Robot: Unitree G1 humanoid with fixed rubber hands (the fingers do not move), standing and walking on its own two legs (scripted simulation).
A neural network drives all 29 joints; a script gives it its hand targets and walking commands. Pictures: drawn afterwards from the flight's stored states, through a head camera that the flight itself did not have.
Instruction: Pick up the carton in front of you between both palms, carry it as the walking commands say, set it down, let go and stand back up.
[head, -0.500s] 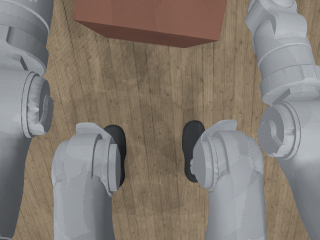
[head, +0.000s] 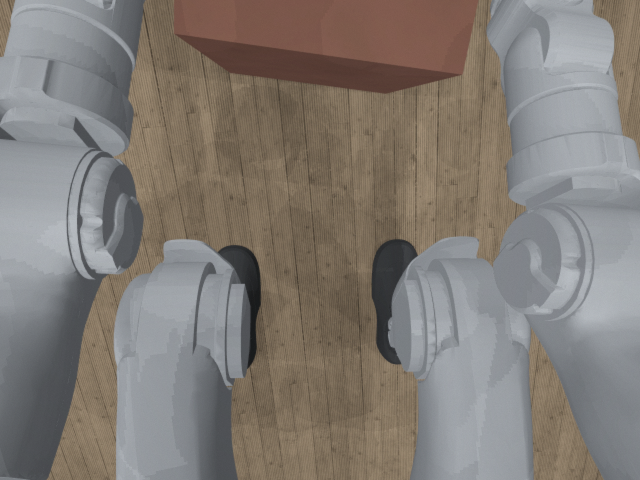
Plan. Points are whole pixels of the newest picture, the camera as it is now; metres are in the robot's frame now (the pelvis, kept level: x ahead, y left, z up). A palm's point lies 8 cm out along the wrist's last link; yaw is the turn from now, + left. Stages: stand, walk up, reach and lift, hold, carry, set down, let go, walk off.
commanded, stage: reach and lift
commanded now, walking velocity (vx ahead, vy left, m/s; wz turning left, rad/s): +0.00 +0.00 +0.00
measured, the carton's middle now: out of the picture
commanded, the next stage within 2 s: none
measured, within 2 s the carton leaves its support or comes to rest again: leaves its support in 0.12 s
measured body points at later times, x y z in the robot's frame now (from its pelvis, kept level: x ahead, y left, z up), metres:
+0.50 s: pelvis -0.01 -0.01 +0.08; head +0.28 +0.02 +0.42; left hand +0.54 +0.16 +0.01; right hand +0.52 -0.14 +0.00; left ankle +0.10 +0.12 -0.33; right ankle +0.11 -0.14 -0.33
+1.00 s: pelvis +0.02 -0.01 +0.20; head +0.24 +0.01 +0.59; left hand +0.49 +0.16 +0.14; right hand +0.49 -0.14 +0.15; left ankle +0.10 +0.12 -0.33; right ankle +0.11 -0.14 -0.33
